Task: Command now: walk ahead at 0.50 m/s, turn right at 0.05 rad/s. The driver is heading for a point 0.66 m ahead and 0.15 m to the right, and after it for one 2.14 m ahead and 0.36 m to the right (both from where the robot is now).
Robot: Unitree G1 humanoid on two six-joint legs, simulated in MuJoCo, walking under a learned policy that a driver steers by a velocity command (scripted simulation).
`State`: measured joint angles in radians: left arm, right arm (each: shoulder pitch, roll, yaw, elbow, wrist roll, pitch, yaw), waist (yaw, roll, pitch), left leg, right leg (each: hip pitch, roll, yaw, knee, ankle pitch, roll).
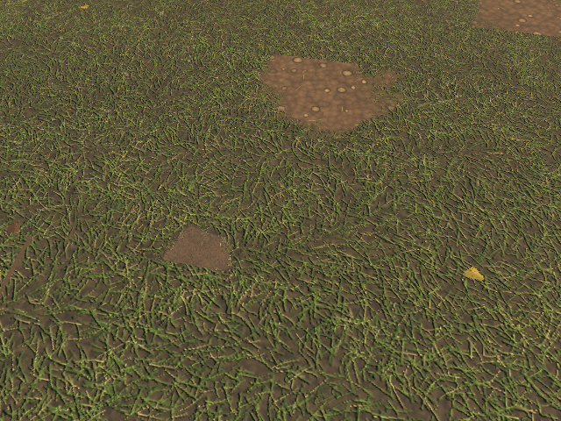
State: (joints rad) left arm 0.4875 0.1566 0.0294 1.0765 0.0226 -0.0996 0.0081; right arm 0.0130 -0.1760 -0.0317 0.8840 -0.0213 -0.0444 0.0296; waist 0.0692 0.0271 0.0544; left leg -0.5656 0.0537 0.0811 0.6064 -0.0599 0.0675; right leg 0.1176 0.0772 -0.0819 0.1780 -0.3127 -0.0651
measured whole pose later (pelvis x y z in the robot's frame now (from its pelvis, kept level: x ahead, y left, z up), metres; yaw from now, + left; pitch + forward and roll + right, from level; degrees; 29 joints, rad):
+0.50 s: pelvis +0.26 +0.02 +0.00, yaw -13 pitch +0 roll +1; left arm 0.11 0.19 0.05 0.87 0.03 0.00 -0.04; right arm 0.45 -0.16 -0.04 1.01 -0.02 -0.10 -0.03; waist -0.03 -0.03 0.05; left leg 0.06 -0.03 0.29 0.26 -0.32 0.05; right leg -0.63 -0.07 -0.09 0.76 -0.02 -0.09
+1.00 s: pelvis +0.50 -0.08 +0.01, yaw -28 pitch +0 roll +0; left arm 0.41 0.25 0.06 0.91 0.01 -0.05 0.01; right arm 0.11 -0.24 -0.04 0.77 -0.03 -0.01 0.03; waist 0.06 0.04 0.03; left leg -0.65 0.09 0.00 0.83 0.00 0.00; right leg -0.01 0.15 0.05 0.27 -0.25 -0.14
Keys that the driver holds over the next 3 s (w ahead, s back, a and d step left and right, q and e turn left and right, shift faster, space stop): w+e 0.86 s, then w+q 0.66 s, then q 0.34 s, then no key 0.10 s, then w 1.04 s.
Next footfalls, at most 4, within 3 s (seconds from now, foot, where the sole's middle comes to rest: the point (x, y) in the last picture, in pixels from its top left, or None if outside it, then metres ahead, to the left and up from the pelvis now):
0.06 left None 0.21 0.10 -0.77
0.64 right None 0.45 -0.10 -0.77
1.16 left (349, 332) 0.68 -0.09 -0.77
1.78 right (428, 261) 1.03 -0.36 -0.96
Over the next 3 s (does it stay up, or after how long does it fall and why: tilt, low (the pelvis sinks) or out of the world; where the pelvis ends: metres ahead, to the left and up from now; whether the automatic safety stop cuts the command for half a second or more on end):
stays up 1.33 -0.31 -0.17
